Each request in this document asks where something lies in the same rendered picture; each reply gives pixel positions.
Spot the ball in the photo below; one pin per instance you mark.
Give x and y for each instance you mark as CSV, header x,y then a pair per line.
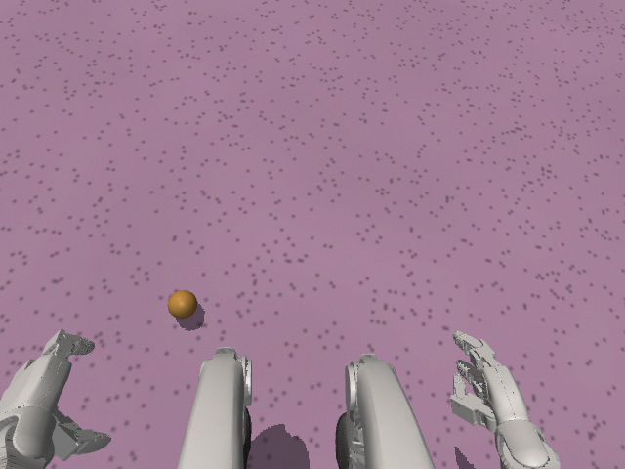
x,y
182,304

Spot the right robot arm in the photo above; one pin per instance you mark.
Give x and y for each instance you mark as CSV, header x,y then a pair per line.
x,y
522,445

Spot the left robot arm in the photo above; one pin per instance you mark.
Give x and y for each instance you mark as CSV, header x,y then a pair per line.
x,y
26,438

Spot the right robot hand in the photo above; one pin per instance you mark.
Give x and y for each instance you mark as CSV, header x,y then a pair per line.
x,y
498,397

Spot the left robot hand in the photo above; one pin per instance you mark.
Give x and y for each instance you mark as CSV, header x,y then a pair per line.
x,y
40,383

